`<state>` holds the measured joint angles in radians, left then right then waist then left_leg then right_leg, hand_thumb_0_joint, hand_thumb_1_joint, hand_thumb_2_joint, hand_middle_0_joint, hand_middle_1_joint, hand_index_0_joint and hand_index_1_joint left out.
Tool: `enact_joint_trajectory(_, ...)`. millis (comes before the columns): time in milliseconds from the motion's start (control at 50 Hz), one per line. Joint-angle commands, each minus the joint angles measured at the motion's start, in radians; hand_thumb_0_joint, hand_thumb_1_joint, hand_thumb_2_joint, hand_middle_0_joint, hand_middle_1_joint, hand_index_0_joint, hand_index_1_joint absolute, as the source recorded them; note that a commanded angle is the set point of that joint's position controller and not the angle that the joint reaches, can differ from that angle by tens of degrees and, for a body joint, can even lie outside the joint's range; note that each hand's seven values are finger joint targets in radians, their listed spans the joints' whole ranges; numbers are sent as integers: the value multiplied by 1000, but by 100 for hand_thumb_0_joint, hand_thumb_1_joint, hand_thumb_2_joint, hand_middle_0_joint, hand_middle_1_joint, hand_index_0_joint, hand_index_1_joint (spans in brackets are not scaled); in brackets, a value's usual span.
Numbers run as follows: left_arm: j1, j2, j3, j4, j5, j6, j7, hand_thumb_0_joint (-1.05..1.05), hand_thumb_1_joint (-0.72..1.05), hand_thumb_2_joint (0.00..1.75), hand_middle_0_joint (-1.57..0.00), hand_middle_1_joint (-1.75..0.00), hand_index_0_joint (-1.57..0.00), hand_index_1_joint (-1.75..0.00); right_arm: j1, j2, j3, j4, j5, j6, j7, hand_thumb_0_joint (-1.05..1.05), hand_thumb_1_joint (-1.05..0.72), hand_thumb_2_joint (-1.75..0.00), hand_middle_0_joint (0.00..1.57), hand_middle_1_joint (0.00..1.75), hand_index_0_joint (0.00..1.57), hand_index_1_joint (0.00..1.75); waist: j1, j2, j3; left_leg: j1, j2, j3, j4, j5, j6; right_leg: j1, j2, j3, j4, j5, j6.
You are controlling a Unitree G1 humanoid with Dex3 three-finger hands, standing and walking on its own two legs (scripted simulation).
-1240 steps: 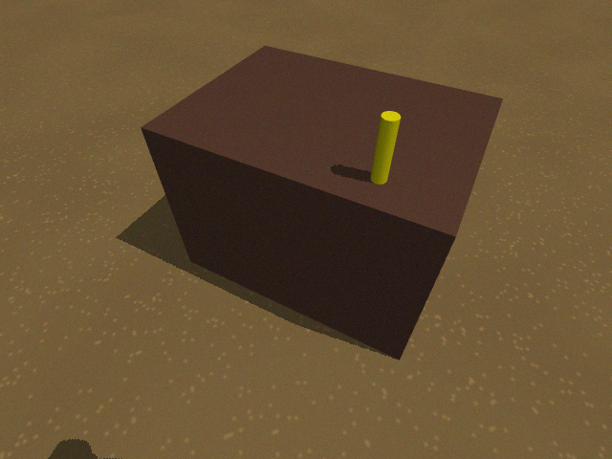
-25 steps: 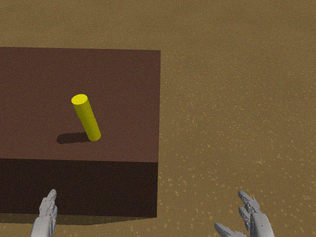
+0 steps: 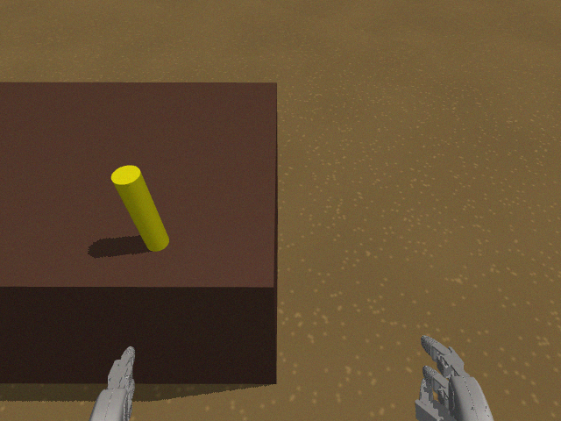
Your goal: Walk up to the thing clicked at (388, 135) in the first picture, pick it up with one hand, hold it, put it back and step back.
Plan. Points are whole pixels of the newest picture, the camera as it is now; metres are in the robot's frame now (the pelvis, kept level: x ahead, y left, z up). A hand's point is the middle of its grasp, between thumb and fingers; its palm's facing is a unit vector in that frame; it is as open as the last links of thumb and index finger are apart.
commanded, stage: home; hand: left
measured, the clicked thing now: (143, 212) +0.47 +0.24 +0.03
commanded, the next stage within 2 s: stand in 1.96 s
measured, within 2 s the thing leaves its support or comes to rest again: neither
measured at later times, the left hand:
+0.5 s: hand out of the picture +0.16 +0.17 -0.05, palm faces +0.11 -0.97 -0.23, open 17.6 cm
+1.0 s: hand (155, 416) +0.17 +0.18 -0.05, palm faces +0.10 -0.97 -0.23, open 17.6 cm
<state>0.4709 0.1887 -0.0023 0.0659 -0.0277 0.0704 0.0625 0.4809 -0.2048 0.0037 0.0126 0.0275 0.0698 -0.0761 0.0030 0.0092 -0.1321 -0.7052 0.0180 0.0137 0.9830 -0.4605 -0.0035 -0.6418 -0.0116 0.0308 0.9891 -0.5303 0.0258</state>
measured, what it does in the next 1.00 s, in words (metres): stands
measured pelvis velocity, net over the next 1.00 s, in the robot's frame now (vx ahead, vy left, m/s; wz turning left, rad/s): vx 0.00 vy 0.00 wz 0.00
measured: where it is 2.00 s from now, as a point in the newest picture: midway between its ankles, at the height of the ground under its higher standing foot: outside the picture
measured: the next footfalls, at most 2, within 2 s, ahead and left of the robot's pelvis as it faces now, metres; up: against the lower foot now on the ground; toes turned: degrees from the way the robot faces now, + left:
none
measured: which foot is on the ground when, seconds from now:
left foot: down 0.00-1.00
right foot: down 0.00-1.00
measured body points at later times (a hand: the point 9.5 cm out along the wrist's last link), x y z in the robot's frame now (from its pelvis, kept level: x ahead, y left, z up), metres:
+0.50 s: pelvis -0.01 +0.00 +0.00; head +0.02 -0.01 +0.45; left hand +0.15 +0.22 -0.03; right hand +0.16 -0.23 -0.02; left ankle +0.02 +0.12 -0.68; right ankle -0.02 -0.13 -0.68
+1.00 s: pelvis +0.00 +0.00 +0.00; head +0.04 +0.00 +0.44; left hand +0.16 +0.23 -0.03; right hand +0.16 -0.23 -0.02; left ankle +0.02 +0.12 -0.68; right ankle -0.02 -0.13 -0.68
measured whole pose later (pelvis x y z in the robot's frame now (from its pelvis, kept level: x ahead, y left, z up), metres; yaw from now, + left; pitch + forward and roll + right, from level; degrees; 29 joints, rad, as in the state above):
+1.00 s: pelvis +0.00 +0.00 +0.00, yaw +0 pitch +11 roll +0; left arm 0.49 0.20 0.00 0.01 -0.03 0.10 0.08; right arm 0.50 -0.21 0.00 -0.01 0.03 0.08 -0.10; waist 0.00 0.00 -0.14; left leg -0.73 0.02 0.01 1.01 -0.47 0.00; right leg -0.67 -0.01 0.03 1.01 -0.54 0.03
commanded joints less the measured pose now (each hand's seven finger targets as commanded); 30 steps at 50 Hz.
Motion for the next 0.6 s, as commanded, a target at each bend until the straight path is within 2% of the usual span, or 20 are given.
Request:
enact_joint_trajectory(0,-31,148,106,-226,-3,-55,15,0,-57,5,-5,-5,-5,-5,0,-115,-74,-197,0,-51,-16,0,-90,-90,20,30,20,30,1,-34,-107,142,-13,31,-127,226,13,23,9,-37,-172,291,-14)
enact_joint_trajectory(20,-12,140,97,-224,-1,-51,16,0,-58,4,-5,-5,-5,-5,19,-94,-56,-167,0,-49,-14,0,-90,-90,20,30,20,30,5,3,-101,141,-15,32,-134,219,9,12,11,-36,-166,276,-21)
enact_joint_trajectory(40,-14,124,84,-221,-4,-49,15,0,-57,5,-5,-5,-5,-5,5,-105,-68,-184,0,-51,-15,0,-90,-90,20,30,20,30,2,5,-91,136,-13,30,-142,198,8,8,11,-39,-166,247,-24)
enact_joint_trajectory(80,0,117,75,-225,-7,-49,16,0,-57,5,-5,-5,-5,-5,-15,-95,-51,-191,0,-52,-16,0,-90,-90,20,30,20,30,10,11,-91,133,-13,28,-138,202,8,16,9,-40,-167,248,-26)
enact_joint_trajectory(120,-7,97,49,-227,-6,-45,15,0,-56,5,-5,-5,-5,-5,-21,-87,-36,-203,0,-55,-15,0,-90,-90,20,30,20,30,0,1,-74,122,-12,27,-142,170,11,-7,13,-43,-169,219,-26)
enact_joint_trajectory(180,-11,91,42,-235,-5,-50,17,0,-57,4,-5,-5,-5,-5,-27,-79,-34,-200,-2,-56,-16,0,-90,-90,20,30,20,30,5,11,-90,127,-8,19,-148,178,8,-8,17,-51,-158,216,-29)
enact_joint_trajectory(200,27,100,57,-202,-3,-48,18,0,-56,5,-5,-5,-5,-5,-9,-94,-55,-195,-2,-53,-20,0,-90,-90,20,30,20,30,-1,-6,-105,125,-9,21,-132,199,10,-4,16,-47,-157,244,-27)
enact_joint_trajectory(220,10,103,56,-220,-4,-49,18,0,-57,5,-5,-5,-5,-5,-10,-109,-60,-221,-3,-51,-22,0,-90,-90,20,30,20,30,-9,-45,-109,123,-8,21,-123,215,14,3,16,-46,-159,266,-22)
enact_joint_trajectory(240,14,110,66,-223,-4,-49,18,0,-57,4,-5,-5,-5,-5,-2,-103,-56,-217,-2,-49,-21,0,-90,-90,20,30,20,30,-4,-43,-122,122,-12,26,-114,226,16,12,12,-40,-160,288,-20)
enact_joint_trajectory(300,1,117,72,-216,-3,-46,22,0,-58,4,-5,-5,-5,-5,-9,-117,-71,-216,-2,-47,-27,0,-90,-90,20,30,20,30,-10,-56,-83,113,-13,31,-123,174,16,-8,12,-37,-174,234,-18)
enact_joint_trajectory(340,-9,114,69,-230,-3,-45,21,0,-58,4,-5,-5,-5,-5,5,-116,-72,-215,-1,-49,-27,0,-90,-90,20,30,20,30,-14,-47,-102,123,-10,25,-122,192,15,-5,14,-40,-161,246,-19)
enact_joint_trajectory(360,7,122,77,-225,-4,-43,23,0,-57,4,-5,-5,-5,-5,-2,-104,-60,-204,0,-47,-26,0,-90,-90,20,30,20,30,5,-25,-89,103,-13,26,-124,182,14,-4,11,-39,-164,232,-23)
enact_joint_trajectory(380,-5,117,67,-226,-4,-44,22,0,-58,4,-5,-5,-5,-5,5,-102,-57,-207,2,-45,-26,0,-90,-90,20,30,20,30,-6,-32,-72,102,-13,29,-125,169,15,-13,12,-38,-170,222,-22)
enact_joint_trajectory(420,-13,99,50,-229,-3,-44,22,0,-57,5,-5,-5,-5,-5,-7,-107,-61,-223,2,-50,-27,0,-90,-90,20,30,20,30,-11,-28,-77,111,-11,24,-139,144,14,-26,16,-43,-166,189,-25)
enact_joint_trajectory(440,-10,105,55,-231,-5,-47,22,0,-58,4,-5,-5,-5,-5,14,-81,-36,-179,1,-45,-24,0,-90,-90,20,30,20,30,-2,0,-64,99,-12,26,-137,143,12,-26,14,-44,-165,186,-28)
enact_joint_trajectory(460,-18,93,41,-241,-5,-45,21,0,-56,5,-5,-5,-5,-5,-13,-95,-41,-224,3,-53,-24,0,-90,-90,20,30,20,30,-7,-10,-55,103,-10,22,-152,119,12,-35,18,-47,-167,161,-28)
enact_joint_trajectory(480,-22,97,44,-248,-5,-47,22,0,-56,5,-5,-5,-5,-5,-19,-93,-45,-222,2,-54,-24,0,-90,-90,20,30,20,30,-5,-2,-77,112,-9,18,-150,125,11,-27,19,-50,-164,163,-30)
enact_joint_trajectory(500,1,110,66,-234,-2,-45,25,0,-56,5,-5,-5,-5,-5,-4,-102,-55,-221,1,-54,-28,0,-90,-90,20,30,20,30,-3,-11,-98,117,-9,21,-142,155,11,-20,18,-47,-157,195,-29)
enact_joint_trajectory(560,22,119,72,-238,-5,-45,26,0,-56,5,-5,-5,-5,-5,-5,-102,-52,-224,-1,-52,-28,0,-90,-90,20,30,20,30,5,-16,-110,114,-10,17,-129,194,11,6,18,-50,-150,234,-28)
enact_joint_trajectory(580,14,111,63,-236,-5,-44,27,0,-57,4,-5,-5,-5,-5,-7,-112,-64,-217,2,-51,-27,0,-90,-90,20,30,20,30,1,-17,-91,109,-9,20,-138,172,11,-13,20,-49,-152,213,-29)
